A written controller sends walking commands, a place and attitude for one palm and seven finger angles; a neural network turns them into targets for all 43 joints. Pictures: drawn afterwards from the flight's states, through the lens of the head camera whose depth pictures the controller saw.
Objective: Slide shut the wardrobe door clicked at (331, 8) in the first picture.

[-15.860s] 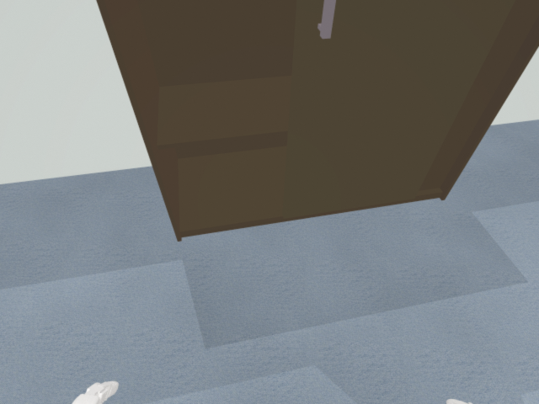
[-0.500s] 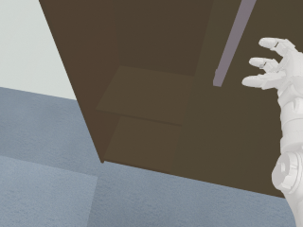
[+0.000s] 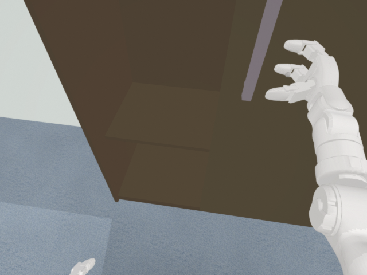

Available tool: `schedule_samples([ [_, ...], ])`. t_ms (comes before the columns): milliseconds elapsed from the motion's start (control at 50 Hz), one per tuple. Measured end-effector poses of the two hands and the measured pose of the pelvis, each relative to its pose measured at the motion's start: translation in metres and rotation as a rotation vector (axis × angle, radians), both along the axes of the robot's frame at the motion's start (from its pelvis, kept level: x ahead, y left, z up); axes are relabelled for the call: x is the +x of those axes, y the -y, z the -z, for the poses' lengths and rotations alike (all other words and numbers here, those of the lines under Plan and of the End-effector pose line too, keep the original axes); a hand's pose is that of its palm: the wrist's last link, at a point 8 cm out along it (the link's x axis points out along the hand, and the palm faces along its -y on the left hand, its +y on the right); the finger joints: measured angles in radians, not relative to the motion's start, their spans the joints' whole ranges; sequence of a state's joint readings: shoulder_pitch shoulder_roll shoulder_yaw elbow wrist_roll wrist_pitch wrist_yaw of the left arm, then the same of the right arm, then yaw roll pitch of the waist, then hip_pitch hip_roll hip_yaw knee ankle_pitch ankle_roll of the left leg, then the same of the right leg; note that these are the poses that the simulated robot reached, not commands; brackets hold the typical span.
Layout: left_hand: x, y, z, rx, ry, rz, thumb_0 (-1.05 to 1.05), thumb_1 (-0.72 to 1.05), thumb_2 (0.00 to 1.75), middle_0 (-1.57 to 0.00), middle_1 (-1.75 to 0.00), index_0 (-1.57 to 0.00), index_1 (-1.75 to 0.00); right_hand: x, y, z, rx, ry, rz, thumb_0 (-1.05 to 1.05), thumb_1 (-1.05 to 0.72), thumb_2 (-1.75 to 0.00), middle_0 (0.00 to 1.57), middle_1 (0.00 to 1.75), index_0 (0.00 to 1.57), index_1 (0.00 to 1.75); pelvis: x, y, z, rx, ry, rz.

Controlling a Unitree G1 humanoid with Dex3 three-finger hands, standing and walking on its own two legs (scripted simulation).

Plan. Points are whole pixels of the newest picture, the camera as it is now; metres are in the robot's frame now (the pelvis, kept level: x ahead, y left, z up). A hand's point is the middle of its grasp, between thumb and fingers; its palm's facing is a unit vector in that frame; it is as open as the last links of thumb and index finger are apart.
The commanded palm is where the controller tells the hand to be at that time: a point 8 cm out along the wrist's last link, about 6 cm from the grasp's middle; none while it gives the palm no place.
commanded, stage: feel for the door with the fingertips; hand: right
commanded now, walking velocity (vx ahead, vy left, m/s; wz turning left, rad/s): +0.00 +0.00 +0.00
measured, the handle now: (260, 40) +0.56 -0.10 +0.26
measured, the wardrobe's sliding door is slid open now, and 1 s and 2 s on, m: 0.48 0.48 0.48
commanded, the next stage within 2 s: slide the fingers in behind the handle in 0.78 s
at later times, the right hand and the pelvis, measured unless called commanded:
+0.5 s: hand (272, 68) +0.50 -0.12 +0.23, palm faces +0.05 +1.00 +0.02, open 14.0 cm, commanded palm +0.48 -0.18 +0.22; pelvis +0.00 +0.01 +0.00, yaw +1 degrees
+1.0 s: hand (271, 63) +0.51 -0.12 +0.23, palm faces +0.04 +1.00 +0.03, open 13.8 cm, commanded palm +0.49 -0.17 +0.22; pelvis +0.01 +0.01 +0.00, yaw +1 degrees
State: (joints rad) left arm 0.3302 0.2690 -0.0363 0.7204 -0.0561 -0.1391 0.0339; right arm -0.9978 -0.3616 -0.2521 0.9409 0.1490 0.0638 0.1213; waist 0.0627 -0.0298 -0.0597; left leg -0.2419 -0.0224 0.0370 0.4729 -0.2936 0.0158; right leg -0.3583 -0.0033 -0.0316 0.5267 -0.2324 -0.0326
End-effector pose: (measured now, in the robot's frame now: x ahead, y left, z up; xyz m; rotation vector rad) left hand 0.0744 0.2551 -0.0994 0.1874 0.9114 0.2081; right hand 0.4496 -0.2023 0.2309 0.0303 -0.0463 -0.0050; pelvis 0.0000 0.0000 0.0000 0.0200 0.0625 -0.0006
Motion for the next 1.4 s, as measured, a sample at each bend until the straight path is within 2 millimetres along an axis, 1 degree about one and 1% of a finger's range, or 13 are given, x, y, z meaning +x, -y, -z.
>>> schedule_samples([
  [80,-0.002,0.002,0.003,-0.011,-0.006,-0.001,0.01,0.90,0.90,-0.20,-0.30,-0.20,-0.30,0.006,-0.016,0.003,0.015,-0.015,-0.003,-0.02,0.51,-0.30,0.30,1.20,0.30,1.20,-0.001,0.000,0.001,-0.002,-0.007,-0.004],
  [160,-0.011,0.002,0.006,-0.023,-0.026,-0.018,0.01,0.90,0.90,-0.20,-0.30,-0.20,-0.30,0.012,-0.026,0.008,0.023,-0.030,0.012,-0.02,0.51,-0.30,0.30,1.20,0.30,1.20,-0.001,-0.001,0.001,-0.006,-0.014,-0.013],
  [280,-0.031,-0.001,0.010,-0.038,-0.066,-0.057,0.01,0.90,0.90,-0.20,-0.30,-0.20,-0.30,0.016,-0.027,0.002,-0.007,0.015,0.043,-0.02,0.50,-0.30,0.30,1.20,0.30,1.20,0.002,-0.005,0.000,-0.009,-0.015,-0.027],
  [380,-0.045,-0.006,0.014,-0.037,-0.117,-0.073,0.01,0.90,0.90,-0.20,-0.30,-0.20,-0.30,0.018,-0.028,-0.001,-0.007,-0.015,0.038,-0.02,0.50,-0.30,0.30,1.20,0.30,1.20,0.003,-0.009,0.000,-0.008,-0.013,-0.022],
  [460,-0.052,-0.012,0.014,-0.026,-0.140,-0.082,0.01,0.90,0.90,-0.20,-0.30,-0.20,-0.30,0.021,-0.026,0.001,-0.007,-0.045,0.045,-0.02,0.50,-0.30,0.30,1.20,0.30,1.20,0.002,-0.012,0.000,-0.007,-0.017,-0.018],
  [540,-0.055,-0.018,0.013,-0.016,-0.145,-0.086,0.01,0.90,0.90,-0.20,-0.30,-0.20,-0.30,0.023,-0.027,-0.001,-0.006,-0.017,0.049,-0.02,0.50,-0.30,0.30,1.20,0.30,1.20,0.002,-0.014,0.000,-0.008,-0.022,-0.020],
  [740,-0.054,-0.026,0.011,-0.005,-0.142,-0.089,0.01,0.90,0.90,-0.20,-0.30,-0.20,-0.30,0.029,-0.030,0.000,-0.020,-0.034,0.044,-0.02,0.50,-0.30,0.30,1.20,0.30,1.20,0.003,-0.016,0.000,-0.008,-0.031,-0.017],
  [940,-0.059,-0.021,0.013,-0.011,-0.173,-0.085,0.01,0.90,0.90,-0.20,-0.30,-0.20,-0.30,0.040,-0.028,-0.001,-0.014,-0.031,0.041,-0.02,0.50,-0.30,0.33,1.23,0.33,1.21,0.004,-0.015,0.001,-0.009,-0.053,-0.018],
  [1040,-0.064,-0.018,0.013,-0.018,-0.183,-0.097,0.01,0.90,0.90,-0.20,-0.30,-0.20,-0.30,0.040,-0.026,0.001,-0.005,-0.021,0.037,-0.02,0.50,-0.30,0.33,1.23,0.33,1.21,0.007,-0.013,0.001,-0.008,-0.053,-0.025],
  [1120,-0.063,-0.015,0.013,-0.024,-0.180,-0.102,0.01,0.90,0.90,-0.20,-0.30,-0.20,-0.30,0.036,-0.027,0.004,-0.020,-0.013,0.029,-0.02,0.50,-0.30,0.32,1.22,0.32,1.21,0.009,-0.011,0.001,-0.007,-0.046,-0.027],
  [1220,-0.055,-0.011,0.014,-0.030,-0.163,-0.095,0.01,0.90,0.90,-0.20,-0.30,-0.20,-0.30,0.031,-0.031,0.009,0.003,-0.017,0.019,-0.02,0.50,-0.30,0.31,1.21,0.31,1.20,0.009,-0.008,0.000,-0.007,-0.036,-0.029],
  [1340,-0.037,-0.008,0.012,-0.036,-0.111,-0.078,0.01,0.90,0.90,-0.20,-0.30,-0.20,-0.30,0.024,-0.036,0.007,-0.002,0.003,0.026,-0.02,0.50,-0.30,0.30,1.20,0.30,1.20,0.009,-0.007,0.000,-0.008,-0.025,-0.031],
  [1400,-0.028,-0.007,0.011,-0.034,-0.092,-0.067,0.01,0.90,0.90,-0.20,-0.30,-0.20,-0.30,0.023,-0.035,0.007,0.008,-0.016,0.036,-0.02,0.50,-0.30,0.30,1.20,0.30,1.20,0.008,-0.007,0.000,-0.008,-0.020,-0.027],
])
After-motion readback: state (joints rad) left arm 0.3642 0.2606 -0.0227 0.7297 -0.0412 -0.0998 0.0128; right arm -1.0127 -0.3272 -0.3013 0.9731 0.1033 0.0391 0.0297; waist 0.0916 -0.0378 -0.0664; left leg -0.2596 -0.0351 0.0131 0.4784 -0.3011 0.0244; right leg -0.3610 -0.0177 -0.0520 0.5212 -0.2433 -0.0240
